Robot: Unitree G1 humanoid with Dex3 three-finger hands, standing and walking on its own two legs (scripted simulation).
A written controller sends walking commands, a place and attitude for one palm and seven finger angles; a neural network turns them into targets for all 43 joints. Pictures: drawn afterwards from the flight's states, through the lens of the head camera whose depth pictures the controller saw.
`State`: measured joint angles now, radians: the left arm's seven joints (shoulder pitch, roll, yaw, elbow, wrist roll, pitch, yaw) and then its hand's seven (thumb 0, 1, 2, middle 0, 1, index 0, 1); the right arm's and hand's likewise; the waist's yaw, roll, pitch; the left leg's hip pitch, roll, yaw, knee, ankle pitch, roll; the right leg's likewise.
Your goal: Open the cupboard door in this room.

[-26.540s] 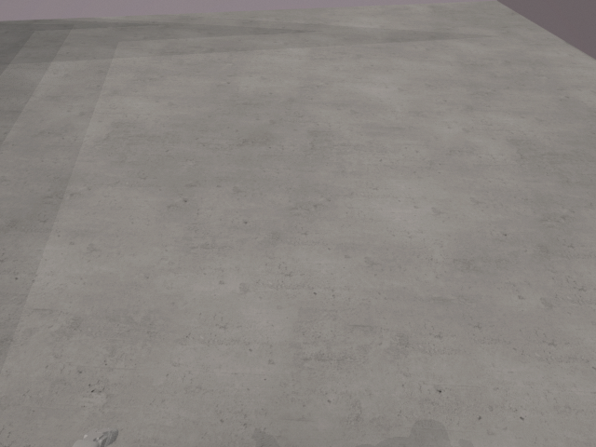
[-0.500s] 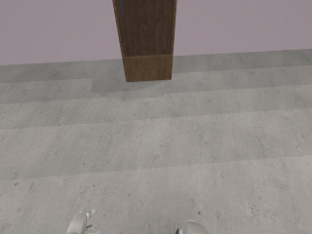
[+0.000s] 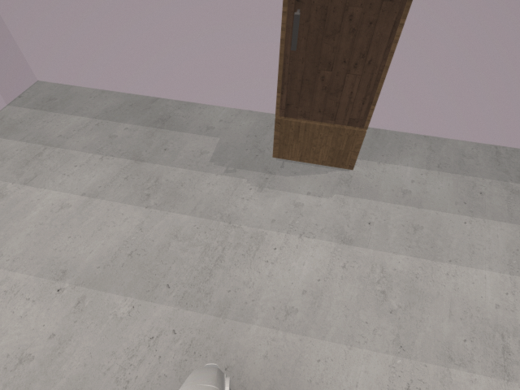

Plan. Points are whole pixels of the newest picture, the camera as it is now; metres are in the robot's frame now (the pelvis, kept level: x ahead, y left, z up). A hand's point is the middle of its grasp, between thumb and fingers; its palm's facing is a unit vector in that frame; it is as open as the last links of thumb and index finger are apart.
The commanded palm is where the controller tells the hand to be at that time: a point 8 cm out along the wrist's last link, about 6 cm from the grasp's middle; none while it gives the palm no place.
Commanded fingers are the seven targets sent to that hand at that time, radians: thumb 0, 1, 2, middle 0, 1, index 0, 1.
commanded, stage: stand and wait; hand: left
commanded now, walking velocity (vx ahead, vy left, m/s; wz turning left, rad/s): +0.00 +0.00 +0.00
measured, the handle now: (296, 30) +1.33 +0.02 -0.04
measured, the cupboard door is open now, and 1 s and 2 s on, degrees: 0 0 0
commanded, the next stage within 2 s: look at it before walking up in 0.96 s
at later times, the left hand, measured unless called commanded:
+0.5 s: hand (164, 362) +0.18 +0.20 -0.17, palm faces +0.02 -0.97 -0.25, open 7.3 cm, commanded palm none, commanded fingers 0.00 0.90 0.90 -0.20 -0.30 -0.20 -0.30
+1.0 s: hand (182, 382) +0.15 +0.16 -0.17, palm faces +0.04 -0.98 -0.19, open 7.3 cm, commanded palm none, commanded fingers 0.00 0.90 0.90 -0.20 -0.30 -0.20 -0.30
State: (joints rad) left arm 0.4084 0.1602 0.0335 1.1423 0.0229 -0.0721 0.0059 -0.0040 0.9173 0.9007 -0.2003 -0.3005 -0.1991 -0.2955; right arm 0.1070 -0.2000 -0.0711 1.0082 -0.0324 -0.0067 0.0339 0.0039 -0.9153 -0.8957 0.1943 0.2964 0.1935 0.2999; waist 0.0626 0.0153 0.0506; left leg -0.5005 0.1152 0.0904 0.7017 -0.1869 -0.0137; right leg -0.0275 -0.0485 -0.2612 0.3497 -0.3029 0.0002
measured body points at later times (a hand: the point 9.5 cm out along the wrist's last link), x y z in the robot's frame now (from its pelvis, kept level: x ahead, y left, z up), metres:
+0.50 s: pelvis +0.13 +0.01 -0.01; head +0.13 +0.00 +0.44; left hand +0.18 +0.25 -0.15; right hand +0.16 -0.21 -0.18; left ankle +0.12 +0.13 -0.74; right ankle +0.16 -0.10 -0.74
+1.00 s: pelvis +0.17 +0.00 +0.00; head +0.18 -0.01 +0.45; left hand +0.15 +0.21 -0.16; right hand +0.15 -0.21 -0.17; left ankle +0.12 +0.12 -0.74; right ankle +0.16 -0.10 -0.74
